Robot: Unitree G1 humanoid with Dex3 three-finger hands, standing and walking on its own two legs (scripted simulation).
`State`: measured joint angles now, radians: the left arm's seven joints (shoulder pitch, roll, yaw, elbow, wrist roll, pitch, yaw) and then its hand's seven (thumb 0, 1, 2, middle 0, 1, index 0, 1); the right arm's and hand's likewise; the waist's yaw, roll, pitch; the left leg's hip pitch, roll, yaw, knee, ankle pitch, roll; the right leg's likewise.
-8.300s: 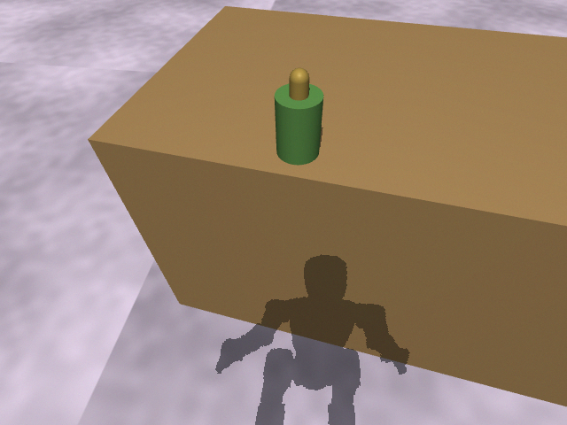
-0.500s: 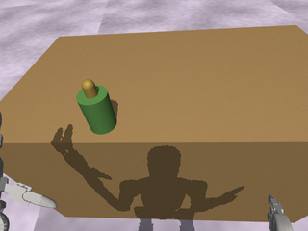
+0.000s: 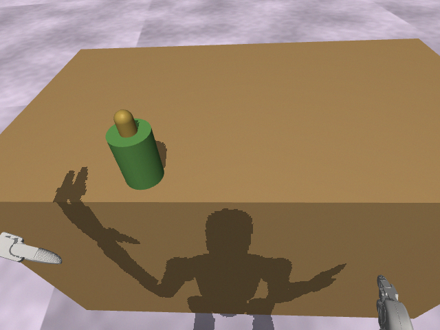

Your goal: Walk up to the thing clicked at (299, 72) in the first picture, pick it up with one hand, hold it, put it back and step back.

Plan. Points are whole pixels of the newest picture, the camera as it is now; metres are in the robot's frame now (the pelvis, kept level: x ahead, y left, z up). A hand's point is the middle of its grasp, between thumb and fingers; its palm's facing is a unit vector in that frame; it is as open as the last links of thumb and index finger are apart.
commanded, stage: go down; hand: left
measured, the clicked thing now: (134, 146) +0.43 +0.22 +0.12
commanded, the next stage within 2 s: none
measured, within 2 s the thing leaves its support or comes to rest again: neither
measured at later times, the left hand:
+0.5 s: hand (9, 171) +0.29 +0.35 +0.20, palm faces +0.31 -0.91 -0.28, open 17.1 cm
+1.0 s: hand (0, 153) +0.32 +0.38 +0.21, palm faces +0.26 -0.95 -0.16, open 17.5 cm
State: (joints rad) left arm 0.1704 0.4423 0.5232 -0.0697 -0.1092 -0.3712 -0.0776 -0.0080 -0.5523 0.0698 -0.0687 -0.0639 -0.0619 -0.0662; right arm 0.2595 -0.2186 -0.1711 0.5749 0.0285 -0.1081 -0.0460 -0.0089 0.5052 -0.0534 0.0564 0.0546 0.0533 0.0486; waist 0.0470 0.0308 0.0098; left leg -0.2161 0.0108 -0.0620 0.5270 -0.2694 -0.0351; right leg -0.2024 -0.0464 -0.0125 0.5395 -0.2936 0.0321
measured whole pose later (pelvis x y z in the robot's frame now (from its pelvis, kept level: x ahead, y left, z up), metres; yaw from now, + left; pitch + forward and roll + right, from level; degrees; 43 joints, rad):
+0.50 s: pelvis +0.02 +0.01 +0.00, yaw -1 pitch +1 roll +0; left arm -0.09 0.55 0.63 0.24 -0.21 -0.14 -0.37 -0.01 -0.42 0.08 -0.05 -0.01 -0.04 -0.02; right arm 0.27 -0.22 -0.09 0.61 0.03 -0.14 -0.08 -0.01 0.51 -0.06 0.06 0.05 0.05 0.05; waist 0.04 0.03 -0.06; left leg -0.26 0.01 -0.03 0.55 -0.30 -0.02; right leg -0.24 -0.05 0.01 0.52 -0.29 0.05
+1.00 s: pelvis +0.00 +0.01 +0.00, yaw -1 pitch +3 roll +0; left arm -0.37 0.72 0.66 0.65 -0.20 -0.07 -0.52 -0.01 -0.54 0.09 -0.04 -0.02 -0.03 -0.03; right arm 0.25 -0.22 -0.03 0.68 0.01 -0.21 -0.14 -0.01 0.52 -0.06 0.06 0.06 0.05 0.05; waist 0.01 0.02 -0.08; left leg -0.33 0.01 -0.05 0.57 -0.28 -0.02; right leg -0.31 -0.04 0.00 0.54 -0.28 0.04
